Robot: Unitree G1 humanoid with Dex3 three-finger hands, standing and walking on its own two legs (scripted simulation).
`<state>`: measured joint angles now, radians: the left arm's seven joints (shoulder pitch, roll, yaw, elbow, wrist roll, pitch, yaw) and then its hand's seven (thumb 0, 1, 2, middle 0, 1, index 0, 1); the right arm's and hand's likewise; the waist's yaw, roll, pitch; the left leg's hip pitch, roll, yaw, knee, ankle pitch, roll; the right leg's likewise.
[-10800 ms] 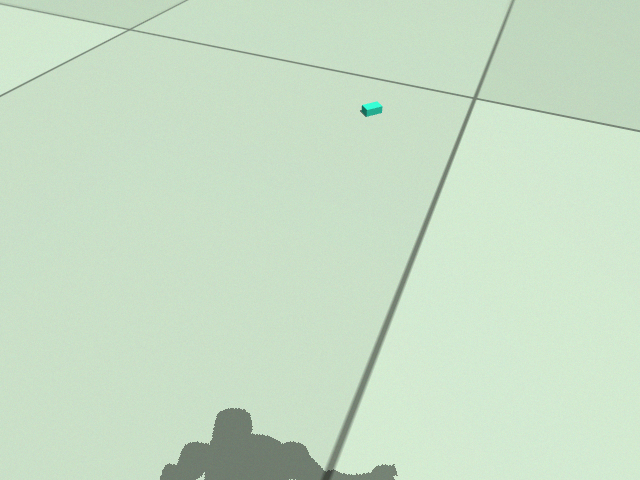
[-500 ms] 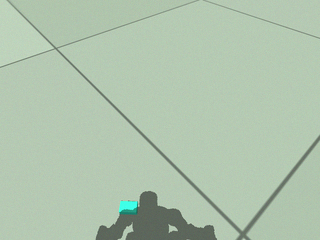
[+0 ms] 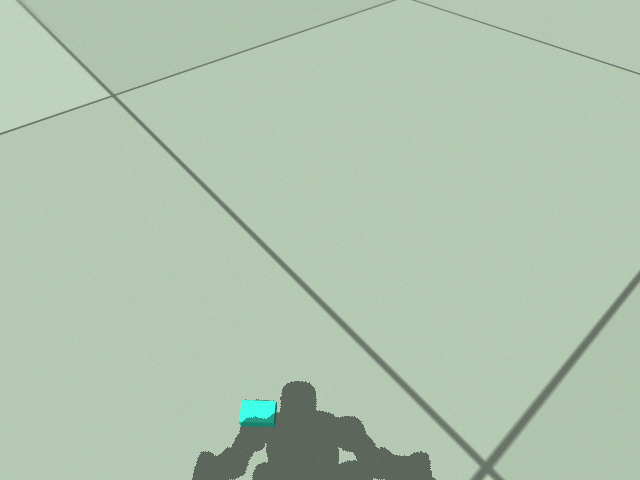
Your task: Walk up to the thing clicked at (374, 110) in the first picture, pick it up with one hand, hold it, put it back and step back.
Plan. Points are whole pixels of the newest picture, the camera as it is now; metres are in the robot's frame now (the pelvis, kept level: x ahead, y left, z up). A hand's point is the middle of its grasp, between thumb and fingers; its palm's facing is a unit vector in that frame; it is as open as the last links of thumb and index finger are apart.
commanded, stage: stand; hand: left
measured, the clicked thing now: (258, 413) +0.46 +0.21 -0.76
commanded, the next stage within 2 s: walk up in 0.40 s
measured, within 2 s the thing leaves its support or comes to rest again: neither
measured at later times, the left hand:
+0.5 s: hand out of the picture +0.08 +0.26 -0.16, palm faces -0.04 -0.93 -0.36, open 7.4 cm
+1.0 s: hand out of the picture +0.10 +0.28 -0.16, palm faces -0.08 -0.92 -0.39, open 7.4 cm
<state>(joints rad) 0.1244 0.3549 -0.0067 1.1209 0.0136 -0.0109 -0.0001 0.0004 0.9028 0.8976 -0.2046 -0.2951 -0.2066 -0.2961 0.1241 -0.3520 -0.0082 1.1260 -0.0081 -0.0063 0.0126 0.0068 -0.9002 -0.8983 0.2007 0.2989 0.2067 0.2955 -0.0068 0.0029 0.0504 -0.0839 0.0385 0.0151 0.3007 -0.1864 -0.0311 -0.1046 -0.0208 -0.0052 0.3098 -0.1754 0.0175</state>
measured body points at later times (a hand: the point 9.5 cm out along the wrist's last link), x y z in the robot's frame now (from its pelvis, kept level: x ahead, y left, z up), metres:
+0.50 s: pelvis +0.00 +0.00 +0.00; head +0.01 +0.00 +0.45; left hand +0.08 +0.31 -0.13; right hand +0.08 -0.30 -0.13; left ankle -0.01 +0.14 -0.75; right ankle +0.00 -0.13 -0.75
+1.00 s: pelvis +0.01 +0.02 -0.01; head +0.02 +0.02 +0.44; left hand +0.10 +0.33 -0.13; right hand +0.08 -0.29 -0.14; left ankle -0.01 +0.14 -0.75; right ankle +0.00 -0.13 -0.75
